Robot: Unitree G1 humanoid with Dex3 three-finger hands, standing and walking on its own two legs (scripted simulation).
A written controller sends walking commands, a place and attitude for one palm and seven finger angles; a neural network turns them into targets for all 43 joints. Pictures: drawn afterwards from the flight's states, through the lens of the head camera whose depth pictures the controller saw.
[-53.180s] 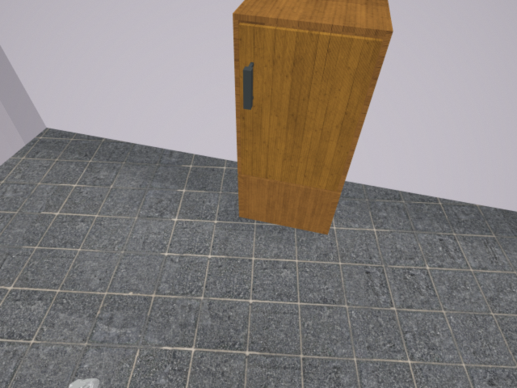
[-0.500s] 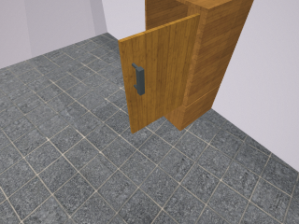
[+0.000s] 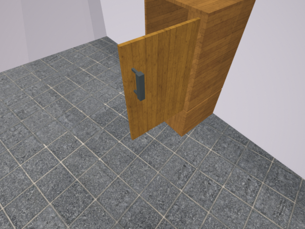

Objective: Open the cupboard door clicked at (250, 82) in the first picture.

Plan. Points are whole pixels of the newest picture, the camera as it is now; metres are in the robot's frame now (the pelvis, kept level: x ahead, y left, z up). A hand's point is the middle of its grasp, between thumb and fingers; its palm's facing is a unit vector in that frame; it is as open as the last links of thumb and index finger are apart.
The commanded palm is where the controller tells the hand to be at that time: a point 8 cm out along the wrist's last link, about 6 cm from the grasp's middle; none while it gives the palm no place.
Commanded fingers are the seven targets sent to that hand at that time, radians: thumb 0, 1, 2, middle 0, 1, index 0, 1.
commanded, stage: look to check the result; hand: left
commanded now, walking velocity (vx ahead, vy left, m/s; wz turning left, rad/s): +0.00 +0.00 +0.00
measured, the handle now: (137, 84) +0.66 +0.10 -0.02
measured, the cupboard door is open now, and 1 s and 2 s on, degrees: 87 87 87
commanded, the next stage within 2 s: stand and wait in 0.54 s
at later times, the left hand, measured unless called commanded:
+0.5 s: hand out of the picture +0.02 +0.17 -0.17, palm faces +0.03 -0.98 -0.20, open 7.4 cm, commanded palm none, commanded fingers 0.00 0.90 0.90 -0.20 -0.30 -0.20 -0.30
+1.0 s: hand out of the picture +0.05 +0.19 -0.17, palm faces +0.02 -0.97 -0.24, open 7.4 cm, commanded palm none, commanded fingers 0.00 0.90 0.90 -0.20 -0.30 -0.20 -0.30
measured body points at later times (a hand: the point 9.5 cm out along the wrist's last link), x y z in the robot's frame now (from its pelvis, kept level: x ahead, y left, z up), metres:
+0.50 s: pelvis +0.01 +0.00 +0.00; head +0.03 -0.01 +0.45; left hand +0.02 +0.22 -0.16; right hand +0.02 -0.23 -0.16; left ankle +0.04 +0.11 -0.74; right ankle +0.01 -0.10 -0.74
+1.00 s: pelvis +0.02 -0.01 +0.00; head +0.04 -0.02 +0.45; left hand +0.05 +0.24 -0.15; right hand +0.05 -0.25 -0.16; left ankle +0.04 +0.11 -0.74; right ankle +0.01 -0.10 -0.74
